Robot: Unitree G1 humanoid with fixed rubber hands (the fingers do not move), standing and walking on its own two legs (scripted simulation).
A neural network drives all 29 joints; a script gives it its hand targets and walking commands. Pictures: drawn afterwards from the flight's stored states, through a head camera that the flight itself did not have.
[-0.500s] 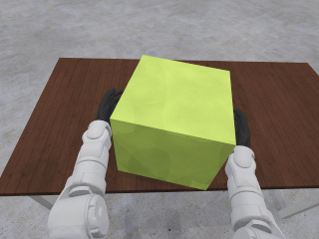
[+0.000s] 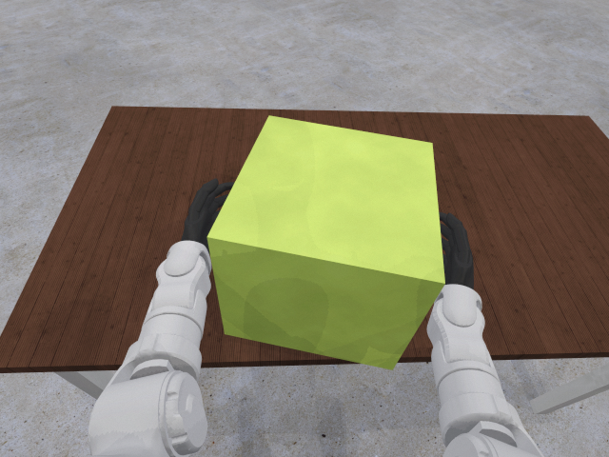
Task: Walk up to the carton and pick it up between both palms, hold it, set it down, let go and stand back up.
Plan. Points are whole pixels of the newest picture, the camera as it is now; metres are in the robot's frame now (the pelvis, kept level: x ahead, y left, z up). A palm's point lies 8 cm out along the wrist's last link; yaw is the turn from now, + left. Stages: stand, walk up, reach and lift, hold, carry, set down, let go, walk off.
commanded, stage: set down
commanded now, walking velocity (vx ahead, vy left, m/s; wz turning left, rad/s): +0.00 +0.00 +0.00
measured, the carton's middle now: (328, 238) +0.44 -0.02 +0.01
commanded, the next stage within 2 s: none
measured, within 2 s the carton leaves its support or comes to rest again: rests again in 0.64 s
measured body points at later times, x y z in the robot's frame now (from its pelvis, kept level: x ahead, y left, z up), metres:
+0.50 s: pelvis +0.00 +0.00 +0.00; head +0.06 +0.03 +0.45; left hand +0.43 +0.16 +0.04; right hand +0.36 -0.19 +0.05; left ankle -0.01 +0.12 -0.75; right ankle -0.04 -0.12 -0.75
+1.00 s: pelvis +0.00 +0.00 +0.00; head +0.07 +0.03 +0.44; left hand +0.42 +0.17 +0.02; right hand +0.36 -0.19 +0.01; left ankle -0.01 +0.12 -0.75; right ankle -0.04 -0.12 -0.75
